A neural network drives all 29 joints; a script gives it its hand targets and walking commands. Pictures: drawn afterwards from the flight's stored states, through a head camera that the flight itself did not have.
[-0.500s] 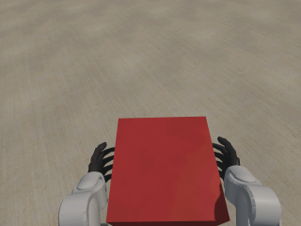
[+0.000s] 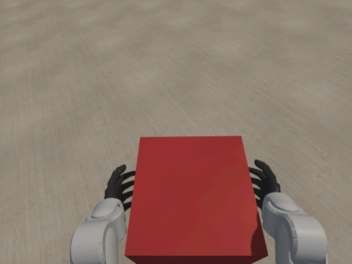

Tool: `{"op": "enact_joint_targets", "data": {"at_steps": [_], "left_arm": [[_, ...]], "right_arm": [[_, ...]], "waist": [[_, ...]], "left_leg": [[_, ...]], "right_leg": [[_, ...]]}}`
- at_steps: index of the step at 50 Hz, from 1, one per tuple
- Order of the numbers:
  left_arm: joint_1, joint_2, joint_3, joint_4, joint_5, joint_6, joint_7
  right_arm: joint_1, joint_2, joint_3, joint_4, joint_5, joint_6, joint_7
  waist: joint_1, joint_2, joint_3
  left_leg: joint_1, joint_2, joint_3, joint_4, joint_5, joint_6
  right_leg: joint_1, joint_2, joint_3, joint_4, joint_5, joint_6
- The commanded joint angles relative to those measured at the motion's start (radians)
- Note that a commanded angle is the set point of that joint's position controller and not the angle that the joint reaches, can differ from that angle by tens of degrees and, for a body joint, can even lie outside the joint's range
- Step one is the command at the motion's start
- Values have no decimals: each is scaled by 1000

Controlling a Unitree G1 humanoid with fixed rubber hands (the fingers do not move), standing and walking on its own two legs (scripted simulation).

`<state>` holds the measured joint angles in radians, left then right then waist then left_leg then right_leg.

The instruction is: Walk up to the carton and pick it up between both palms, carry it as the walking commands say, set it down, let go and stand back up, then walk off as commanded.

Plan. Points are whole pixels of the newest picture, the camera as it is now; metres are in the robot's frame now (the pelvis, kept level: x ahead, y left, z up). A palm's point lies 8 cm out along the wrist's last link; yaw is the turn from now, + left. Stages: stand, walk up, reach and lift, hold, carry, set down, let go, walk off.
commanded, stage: carry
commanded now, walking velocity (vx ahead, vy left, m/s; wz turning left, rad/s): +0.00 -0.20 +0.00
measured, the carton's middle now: (190, 207) +0.25 -0.01 +0.02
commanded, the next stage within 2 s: none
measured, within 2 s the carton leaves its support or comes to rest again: neither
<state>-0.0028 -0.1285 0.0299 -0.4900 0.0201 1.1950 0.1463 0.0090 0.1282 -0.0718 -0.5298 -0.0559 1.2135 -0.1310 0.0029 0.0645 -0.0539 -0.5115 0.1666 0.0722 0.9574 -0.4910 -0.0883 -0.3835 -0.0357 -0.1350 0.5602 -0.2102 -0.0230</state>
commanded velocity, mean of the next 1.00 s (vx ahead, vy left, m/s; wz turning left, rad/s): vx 0.00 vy -0.20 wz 0.00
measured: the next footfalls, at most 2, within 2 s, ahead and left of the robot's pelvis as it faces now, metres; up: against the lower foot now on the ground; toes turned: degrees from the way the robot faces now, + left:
left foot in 0.20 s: +0.00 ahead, +0.04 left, +0.00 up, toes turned +9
right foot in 0.54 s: +0.02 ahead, -0.29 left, +0.00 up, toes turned -6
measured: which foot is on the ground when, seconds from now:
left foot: up 0.00-0.18, down 0.20-0.54, up 0.56-0.84, down 0.86-1.00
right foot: down 0.00-0.22, up 0.24-0.52, down 0.54-0.88, up 0.90-1.00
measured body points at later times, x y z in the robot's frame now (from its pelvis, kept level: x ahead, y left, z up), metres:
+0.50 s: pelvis -0.06 -0.13 +0.01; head -0.04 -0.12 +0.45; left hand +0.19 +0.04 +0.09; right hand +0.21 -0.27 +0.09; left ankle -0.04 +0.03 -0.73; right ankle -0.02 -0.28 -0.71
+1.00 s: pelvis -0.12 -0.27 +0.01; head -0.12 -0.24 +0.46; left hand +0.11 -0.10 +0.08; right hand +0.13 -0.40 +0.09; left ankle -0.13 -0.15 -0.73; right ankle -0.08 -0.37 -0.68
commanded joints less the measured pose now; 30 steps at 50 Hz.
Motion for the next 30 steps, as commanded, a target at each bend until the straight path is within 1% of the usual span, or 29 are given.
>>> {"op": "enact_joint_targets", "data": {"at_steps": [1, 2, 3, 4, 5, 6, 7, 8, 9, 10, 11, 12, 13, 14, 15, 17, 18, 19, 20, 21, 22, 23, 24, 25, 26, 27, 28, 29, 30], "left_arm": [[-450, -854, -607, -209, -287, -46, -154], [-481, -882, -623, -235, -303, -53, -154], [-460, -864, -609, -227, -279, -57, -146], [-457, -866, -610, -251, -283, -67, -144], [-428, -845, -611, -238, -266, -66, -139], [-385, -841, -612, -226, -261, -58, -136], [-379, -834, -616, -224, -261, -59, -134], [-385, -830, -627, -230, -265, -55, -129], [-391, -802, -637, -227, -264, -51, -125], [-414, -809, -648, -230, -270, -49, -122], [-392, -806, -659, -203, -263, -33, -119], [-455, -810, -692, -259, -280, -36, -131], [-510, -837, -705, -257, -293, -38, -130], [-550, -856, -734, -291, -306, -55, -131], [-562, -859, -742, -312, -325, -62, -139], [-511, -886, -723, -254, -324, -60, -142], [-525, -874, -732, -278, -331, -62, -146], [-538, -859, -739, -282, -340, -57, -145], [-506, -846, -735, -283, -335, -55, -143], [-491, -830, -730, -283, -333, -50, -145], [-437, -813, -717, -248, -321, -38, -142], [-431, -808, -721, -250, -323, -32, -145], [-429, -807, -708, -228, -321, -23, -145], [-417, -805, -716, -225, -320, -15, -144], [-418, -807, -694, -217, -318, -17, -148], [-407, -784, -684, -213, -309, -14, -148], [-419, -763, -676, -195, -299, -9, -146], [-384, -767, -649, -192, -297, -17, -149], [-360, -786, -632, -163, -282, -14, -148]], "right_arm": [[-546, 884, 751, -212, 359, -48, 129], [-528, 907, 748, -197, 360, -51, 130], [-532, 895, 752, -208, 379, -57, 133], [-539, 908, 763, -215, 389, -61, 134], [-487, 882, 748, -195, 379, -62, 133], [-460, 865, 739, -185, 376, -59, 134], [-465, 854, 738, -195, 375, -61, 131], [-446, 851, 724, -174, 371, -56, 132], [-403, 832, 703, -133, 357, -47, 135], [-415, 847, 687, -131, 356, -50, 135], [-390, 805, 655, -97, 336, -45, 137], [-348, 822, 644, -61, 308, -62, 137], [-382, 861, 643, -65, 320, -66, 141], [-399, 883, 659, -108, 321, -81, 147], [-395, 884, 650, -104, 314, -85, 147], [-427, 872, 655, -173, 324, -96, 142], [-415, 861, 644, -178, 312, -100, 136], [-408, 847, 629, -171, 299, -99, 127], [-374, 836, 634, -166, 293, -94, 124], [-369, 819, 639, -171, 283, -90, 119], [-338, 797, 632, -147, 269, -82, 110], [-326, 786, 628, -145, 257, -77, 106], [-345, 785, 627, -138, 257, -69, 103], [-318, 780, 628, -135, 249, -62, 98], [-366, 796, 651, -158, 268, -59, 100], [-330, 774, 641, -150, 260, -51, 99], [-343, 767, 646, -148, 268, -43, 103], [-384, 771, 695, -177, 291, -33, 110], [-400, 805, 710, -156, 307, -28, 113]], "waist": [[6, -287, -247], [3, -233, -254], [8, -231, -278], [12, -264, -297], [13, -234, -335], [15, -206, -358], [15, -231, -370], [11, -205, -376], [-4, -222, -375], [-16, -162, -353], [-23, 91, -294], [-17, 382, -252], [-9, 280, -246], [-6, 120, -278], [-1, 56, -268], [-3, 56, -254], [-3, 99, -278], [-8, 113, -266], [-8, 109, -278], [-9, 109, -283], [-11, 160, -285], [-11, 198, -297], [-6, 193, -291], [5, 188, -306], [4, 86, -317], [-7, -8, -347], [-10, -234, -303], [10, -395, -288], [11, -338, -276]], "left_leg": [[-66, -56, 14, 193, 2, 29], [-82, -64, 20, 136, 15, 35], [-74, -69, 29, 66, -1, 34], [-44, -77, 42, 23, -6, 29], [-8, -95, 49, -45, 2, 35], [51, -100, 47, -108, 17, 53], [113, -113, 57, -192, 43, 63], [163, -123, 64, -302, 79, 70], [250, -99, 41, -458, 163, 82], [399, -21, -7, -625, 282, 93], [529, 186, -256, -722, 206, 141], [481, 402, -548, -713, 443, 270], [491, 390, -456, -666, 563, 304], [517, 346, -363, -612, 662, 281], [496, 306, -288, -600, 670, 252], [518, 209, -141, -558, 839, 213], [519, 189, -126, -544, 844, 203], [511, 188, -118, -538, 866, 205], [496, 190, -87, -533, 884, 202], [474, 188, -74, -524, 857, 203], [454, 182, -71, -510, 868, 190], [421, 180, -70, -505, 812, 178], [409, 158, -43, -466, 794, 153], [382, 138, -37, -418, 724, 126], [311, 98, -23, -382, 588, 89], [212, 52, 9, -287, 407, 30], [-5, -50, 117, -118, 27, -34], [-50, -71, 59, 95, -192, -21], [-44, -66, 24, 229, -161, -9]], "right_leg": [[175, -221, 165, -223, 66, -151], [233, -198, 164, -187, 154, -146], [257, -220, 191, -186, 149, -154], [244, -224, 204, -194, 121, -171], [276, -232, 214, -186, 134, -173], [238, -248, 232, -177, 177, -188], [221, -236, 222, -182, 167, -179], [229, -227, 213, -160, 196, -168], [169, -212, 198, -145, 158, -138], [56, -189, 168, -99, 166, -82], [-189, -109, 87, 42, 38, -20], [-321, 12, 27, 256, -256, 48], [-340, -25, 143, 429, -254, 48], [-341, -28, 184, 485, -217, 37], [-336, -55, 188, 488, -188, 39], [-314, -26, 138, 445, -145, 62], [-274, -16, 127, 436, -160, 68], [-260, -15, 104, 397, -167, 77], [-228, -19, 75, 361, -169, 84], [-186, -24, 57, 285, -174, 84], [-149, -19, 41, 202, -178, 81], [-85, -10, 22, 141, -167, 84], [-34, 27, -26, 43, -132, 84], [41, 34, -36, -96, -58, 74], [159, 27, -34, -182, -9, 65], [275, -76, 86, -207, 99, 43], [356, -286, 321, -223, 401, -49], [274, -330, 364, -203, 443, -168], [210, -306, 320, -230, 285, -195]]}}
